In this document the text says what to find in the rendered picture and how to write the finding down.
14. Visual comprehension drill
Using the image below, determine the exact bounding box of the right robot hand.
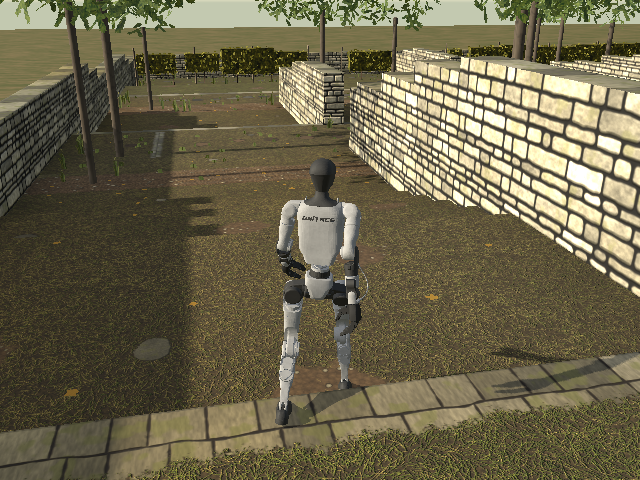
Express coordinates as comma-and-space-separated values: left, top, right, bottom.
335, 303, 362, 336

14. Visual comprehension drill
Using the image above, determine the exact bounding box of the right robot forearm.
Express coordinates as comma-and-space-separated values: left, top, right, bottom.
344, 246, 360, 305

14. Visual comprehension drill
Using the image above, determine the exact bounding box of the left robot forearm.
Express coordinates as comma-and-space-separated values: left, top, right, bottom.
276, 238, 292, 267

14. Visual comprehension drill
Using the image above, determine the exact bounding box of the humanoid robot torso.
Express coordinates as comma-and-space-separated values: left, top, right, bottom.
297, 196, 345, 300

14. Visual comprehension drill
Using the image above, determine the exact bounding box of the left robot foot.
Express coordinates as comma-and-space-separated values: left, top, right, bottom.
275, 400, 292, 425

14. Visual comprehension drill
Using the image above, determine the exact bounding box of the left robot hand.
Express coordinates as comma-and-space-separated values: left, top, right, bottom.
282, 258, 306, 279

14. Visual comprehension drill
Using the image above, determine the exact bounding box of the left robot upper arm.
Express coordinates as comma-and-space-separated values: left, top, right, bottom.
277, 200, 302, 252

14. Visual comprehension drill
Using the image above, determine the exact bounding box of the right robot upper arm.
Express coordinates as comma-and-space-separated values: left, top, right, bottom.
340, 202, 362, 260

